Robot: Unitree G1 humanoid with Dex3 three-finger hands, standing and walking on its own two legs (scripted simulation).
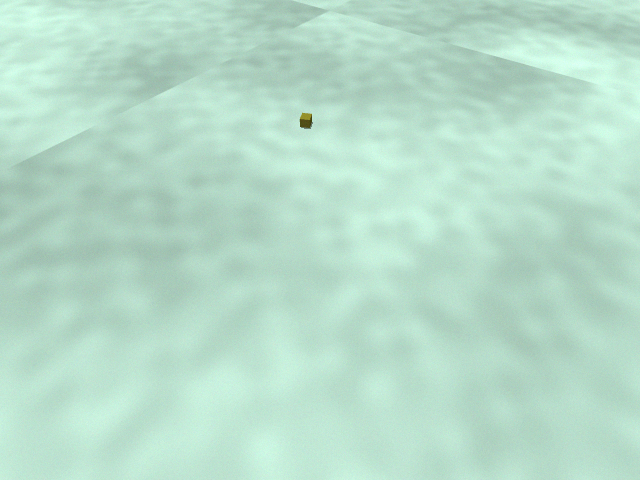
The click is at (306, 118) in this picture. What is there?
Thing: small box
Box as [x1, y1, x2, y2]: [300, 113, 311, 127]
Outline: 302,113 300,117 300,126 309,127 311,122 311,114
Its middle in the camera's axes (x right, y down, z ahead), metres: -0.06 -0.69 +2.25
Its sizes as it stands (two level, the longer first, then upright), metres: 0.068 0.058 0.051
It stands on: the floor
